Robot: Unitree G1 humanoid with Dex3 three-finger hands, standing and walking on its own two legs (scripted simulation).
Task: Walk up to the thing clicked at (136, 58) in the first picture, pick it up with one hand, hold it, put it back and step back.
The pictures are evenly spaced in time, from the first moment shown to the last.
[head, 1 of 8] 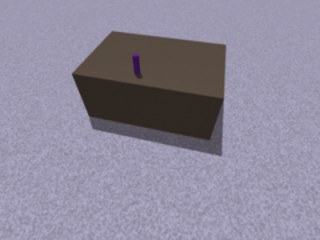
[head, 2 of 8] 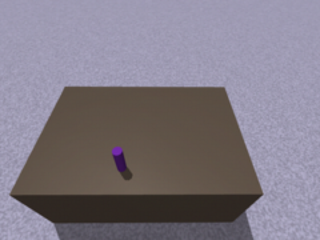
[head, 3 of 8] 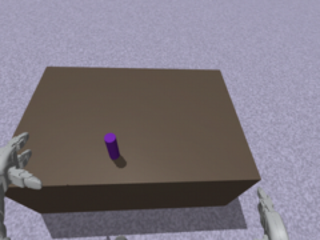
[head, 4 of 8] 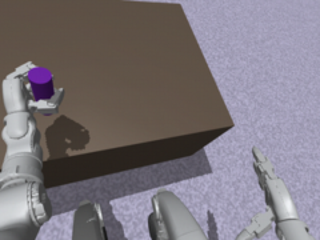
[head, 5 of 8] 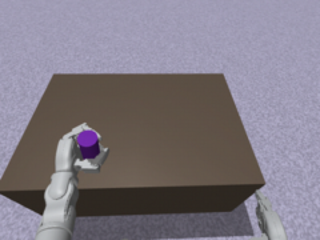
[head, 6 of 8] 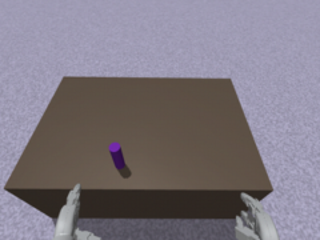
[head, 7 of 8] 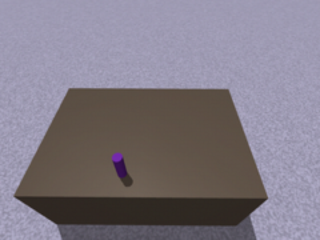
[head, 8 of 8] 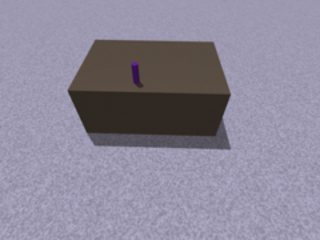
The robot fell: no
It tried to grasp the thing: yes
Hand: left
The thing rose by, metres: 0.27
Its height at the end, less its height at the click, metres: +0.00
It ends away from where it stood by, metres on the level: 0.02
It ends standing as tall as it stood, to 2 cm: yes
